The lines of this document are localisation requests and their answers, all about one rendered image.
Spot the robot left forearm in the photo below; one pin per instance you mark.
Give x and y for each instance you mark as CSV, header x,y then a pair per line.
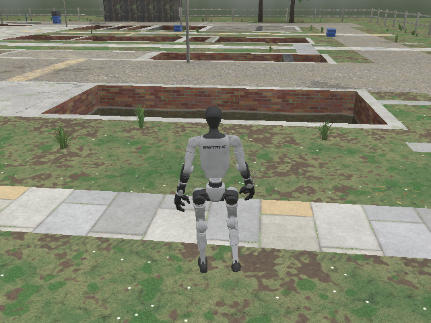
x,y
182,184

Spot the robot left upper arm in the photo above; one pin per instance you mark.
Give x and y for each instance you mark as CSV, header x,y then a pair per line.
x,y
190,154

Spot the robot left hand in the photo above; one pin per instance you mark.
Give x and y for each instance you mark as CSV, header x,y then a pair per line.
x,y
178,202

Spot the robot right hand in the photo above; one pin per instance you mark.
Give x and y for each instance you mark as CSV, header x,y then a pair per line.
x,y
245,190

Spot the robot right forearm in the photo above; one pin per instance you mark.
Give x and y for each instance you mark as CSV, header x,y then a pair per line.
x,y
247,177

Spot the robot right foot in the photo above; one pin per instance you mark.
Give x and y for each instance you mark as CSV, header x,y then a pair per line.
x,y
236,267

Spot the humanoid robot head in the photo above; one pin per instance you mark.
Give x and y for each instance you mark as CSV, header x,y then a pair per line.
x,y
213,116

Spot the robot right upper arm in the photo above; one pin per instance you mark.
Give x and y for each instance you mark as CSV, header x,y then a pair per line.
x,y
238,151

